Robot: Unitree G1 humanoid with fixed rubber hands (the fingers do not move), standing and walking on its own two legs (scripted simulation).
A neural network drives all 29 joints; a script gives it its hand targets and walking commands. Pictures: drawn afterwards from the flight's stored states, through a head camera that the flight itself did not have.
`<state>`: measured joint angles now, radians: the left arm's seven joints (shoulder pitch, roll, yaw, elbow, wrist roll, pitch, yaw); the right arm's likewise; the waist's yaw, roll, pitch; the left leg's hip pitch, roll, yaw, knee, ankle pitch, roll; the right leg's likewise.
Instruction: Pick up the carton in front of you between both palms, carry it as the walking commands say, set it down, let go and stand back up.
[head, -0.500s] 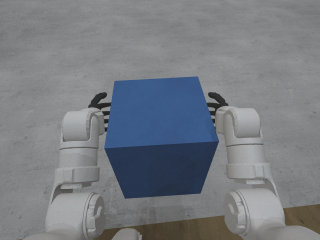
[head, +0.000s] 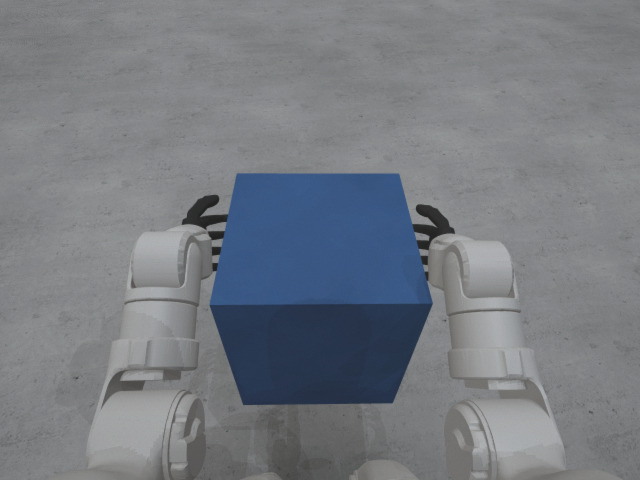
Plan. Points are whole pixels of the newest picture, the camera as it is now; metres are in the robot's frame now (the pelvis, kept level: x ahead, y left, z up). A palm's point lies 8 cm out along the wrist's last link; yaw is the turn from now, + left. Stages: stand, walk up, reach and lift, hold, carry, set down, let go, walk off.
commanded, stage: carry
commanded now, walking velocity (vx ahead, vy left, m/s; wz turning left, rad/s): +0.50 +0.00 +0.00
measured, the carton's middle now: (318, 293) +0.34 +0.00 +0.01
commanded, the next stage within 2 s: none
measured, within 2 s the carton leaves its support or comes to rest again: neither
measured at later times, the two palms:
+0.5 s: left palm (238, 91) +0.65 +0.12 +0.12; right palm (420, 93) +0.66 -0.18 +0.11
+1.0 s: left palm (228, 55) +0.82 +0.16 +0.09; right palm (381, 54) +0.82 -0.14 +0.09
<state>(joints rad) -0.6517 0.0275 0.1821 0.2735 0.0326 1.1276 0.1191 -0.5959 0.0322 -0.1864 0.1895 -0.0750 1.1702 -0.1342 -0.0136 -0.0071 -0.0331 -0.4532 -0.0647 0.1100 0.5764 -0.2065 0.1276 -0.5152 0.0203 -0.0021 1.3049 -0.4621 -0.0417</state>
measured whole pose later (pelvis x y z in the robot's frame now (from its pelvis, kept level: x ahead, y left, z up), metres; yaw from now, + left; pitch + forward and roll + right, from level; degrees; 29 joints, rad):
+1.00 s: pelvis +0.55 +0.00 +0.02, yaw -1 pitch +4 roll +0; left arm -0.19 -0.14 0.16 -0.27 0.13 1.19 0.07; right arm -0.20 0.14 -0.11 -0.23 -0.11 1.19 -0.10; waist 0.00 -0.04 -0.08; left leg -0.34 0.02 0.20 0.38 -0.10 0.07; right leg -0.27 -0.03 -0.06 0.64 -0.51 0.03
